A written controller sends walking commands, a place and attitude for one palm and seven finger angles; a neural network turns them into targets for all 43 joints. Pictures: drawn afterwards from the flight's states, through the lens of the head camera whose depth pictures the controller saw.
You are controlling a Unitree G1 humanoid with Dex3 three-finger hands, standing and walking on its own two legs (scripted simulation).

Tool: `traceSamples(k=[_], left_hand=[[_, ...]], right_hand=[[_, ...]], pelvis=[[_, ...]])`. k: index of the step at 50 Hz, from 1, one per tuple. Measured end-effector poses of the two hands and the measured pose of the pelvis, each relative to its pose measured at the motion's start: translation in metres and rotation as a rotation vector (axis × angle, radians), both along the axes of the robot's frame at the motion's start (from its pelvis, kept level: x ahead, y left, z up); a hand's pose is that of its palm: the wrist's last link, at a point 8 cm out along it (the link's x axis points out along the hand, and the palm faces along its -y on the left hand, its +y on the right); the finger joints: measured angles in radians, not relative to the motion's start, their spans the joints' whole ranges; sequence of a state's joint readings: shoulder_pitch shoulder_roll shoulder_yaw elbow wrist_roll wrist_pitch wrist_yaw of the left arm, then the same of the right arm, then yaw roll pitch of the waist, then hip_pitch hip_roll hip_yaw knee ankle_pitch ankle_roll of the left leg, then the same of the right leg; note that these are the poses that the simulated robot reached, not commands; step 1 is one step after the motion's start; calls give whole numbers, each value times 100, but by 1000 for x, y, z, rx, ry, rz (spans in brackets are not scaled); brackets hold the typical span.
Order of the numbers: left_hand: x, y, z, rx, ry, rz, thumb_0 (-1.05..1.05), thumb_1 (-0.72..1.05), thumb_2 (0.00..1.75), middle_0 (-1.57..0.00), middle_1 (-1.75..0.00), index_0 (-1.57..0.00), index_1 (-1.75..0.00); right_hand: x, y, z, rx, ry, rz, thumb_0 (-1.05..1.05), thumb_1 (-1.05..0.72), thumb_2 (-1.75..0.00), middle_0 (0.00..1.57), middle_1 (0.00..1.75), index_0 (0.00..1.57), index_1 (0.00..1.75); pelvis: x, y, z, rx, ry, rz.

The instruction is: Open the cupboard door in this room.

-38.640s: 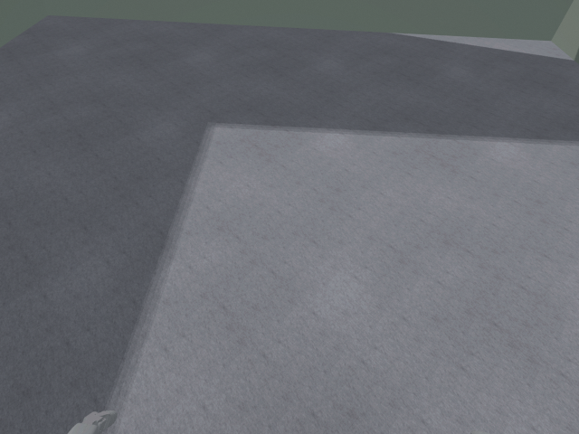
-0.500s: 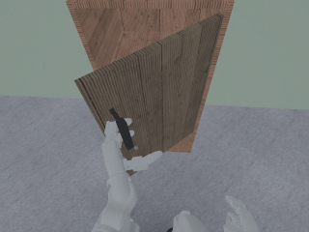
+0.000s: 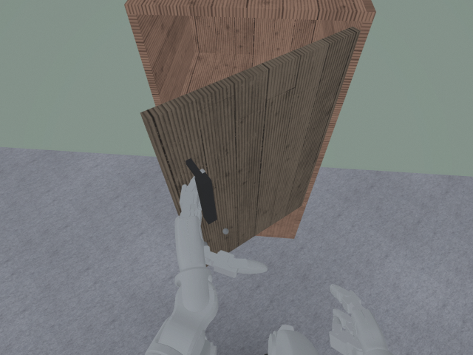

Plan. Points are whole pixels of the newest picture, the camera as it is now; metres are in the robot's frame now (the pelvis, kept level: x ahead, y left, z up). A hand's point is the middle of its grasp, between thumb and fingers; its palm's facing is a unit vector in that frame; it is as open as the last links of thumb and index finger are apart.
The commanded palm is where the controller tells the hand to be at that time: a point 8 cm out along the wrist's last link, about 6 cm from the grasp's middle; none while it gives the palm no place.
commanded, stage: slide the hand sideways off the handle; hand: left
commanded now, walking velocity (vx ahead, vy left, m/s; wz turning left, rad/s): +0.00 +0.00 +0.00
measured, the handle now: (201, 192) +0.38 +0.08 +0.05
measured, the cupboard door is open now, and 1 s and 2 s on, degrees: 39 45 45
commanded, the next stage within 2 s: draw the hand back to the body in 1.14 s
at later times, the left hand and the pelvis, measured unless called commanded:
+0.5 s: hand (216, 263) +0.26 +0.04 +0.04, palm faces -0.15 -0.99 -0.02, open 16.2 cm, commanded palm +0.23 +0.11 +0.04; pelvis +0.00 +0.02 -0.01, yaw -1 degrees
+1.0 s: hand (178, 282) +0.23 +0.10 +0.04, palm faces -0.06 -1.00 -0.02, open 16.2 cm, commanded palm +0.20 +0.16 +0.04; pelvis +0.01 +0.01 -0.01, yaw -1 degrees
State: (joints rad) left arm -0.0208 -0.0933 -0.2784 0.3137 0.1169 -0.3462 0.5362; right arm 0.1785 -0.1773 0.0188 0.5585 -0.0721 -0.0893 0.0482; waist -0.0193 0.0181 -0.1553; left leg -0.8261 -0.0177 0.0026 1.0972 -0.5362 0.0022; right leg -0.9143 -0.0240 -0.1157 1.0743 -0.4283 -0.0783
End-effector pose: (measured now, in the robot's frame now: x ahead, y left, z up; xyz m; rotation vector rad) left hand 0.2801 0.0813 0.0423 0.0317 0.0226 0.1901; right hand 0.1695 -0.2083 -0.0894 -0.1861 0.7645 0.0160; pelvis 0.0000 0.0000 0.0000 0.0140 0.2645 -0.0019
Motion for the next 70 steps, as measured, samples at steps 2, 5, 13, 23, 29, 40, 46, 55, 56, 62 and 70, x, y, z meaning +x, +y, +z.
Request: traceSamples(k=[2,5,13,23,29,40,46,55,56,62,70], left_hand=[[-3,5,-1,22,-15,-116,-1,-50,30,-18,-38,-13,-38],[-11,11,-1,50,-24,-302,-1,-50,30,-17,-35,-8,-34],[-25,1,2,-95,2,-375,-1,-50,30,-14,-31,-11,-30],[-33,13,-1,-20,-21,-342,-1,-50,30,-16,-31,-16,-30],[-44,29,3,-33,9,-319,-1,-50,30,-17,-32,-19,-31],[-59,46,-1,-24,10,-297,-1,-50,30,-17,-31,-18,-31],[-64,59,-2,-15,36,-282,-1,-50,30,-16,-31,-18,-31],[-76,80,1,-5,47,-254,-1,-50,30,-15,-30,-16,-30],[-77,81,1,-5,47,-260,-1,-50,30,-15,-30,-16,-30],[-79,84,-4,-17,46,-289,-1,-50,30,-15,-30,-15,-30],[-77,101,23,32,13,-276,-2,-50,30,-15,-30,-15,-30]], right_hand=[[-3,1,-2,-2,6,4,1,-90,-90,20,30,20,30],[-8,1,-4,-2,15,-5,1,-90,-90,20,30,20,30],[-17,3,2,-6,-5,-49,1,-91,-90,20,30,20,30],[-11,9,0,-2,-9,-38,1,-90,-90,20,30,20,30],[-4,13,6,7,-23,-38,1,-90,-90,20,30,20,30],[16,4,9,-23,-64,-17,1,-90,-90,20,30,20,30],[21,-1,6,-23,-69,-30,1,-90,-90,20,30,20,30],[20,-7,4,-34,-69,-41,1,-90,-90,20,30,20,30],[20,-8,3,-36,-71,-43,1,-90,-90,20,30,20,30],[20,-11,2,-53,-87,-49,1,-90,-90,20,30,20,30],[15,-6,9,-36,-93,-80,1,-90,-90,20,30,20,30]], pelvis=[[0,2,-2,0,-1,4],[-1,6,-3,-4,-8,9],[-3,18,-2,-5,-20,-7],[-3,20,-10,-2,-6,-20],[2,19,-6,-5,-12,-19],[7,12,-12,-8,9,-8],[11,9,-13,-10,16,-6],[14,5,-16,-14,26,-1],[14,5,-16,-15,27,-1],[11,6,-21,-21,31,3],[11,10,-14,-24,3,-5]])
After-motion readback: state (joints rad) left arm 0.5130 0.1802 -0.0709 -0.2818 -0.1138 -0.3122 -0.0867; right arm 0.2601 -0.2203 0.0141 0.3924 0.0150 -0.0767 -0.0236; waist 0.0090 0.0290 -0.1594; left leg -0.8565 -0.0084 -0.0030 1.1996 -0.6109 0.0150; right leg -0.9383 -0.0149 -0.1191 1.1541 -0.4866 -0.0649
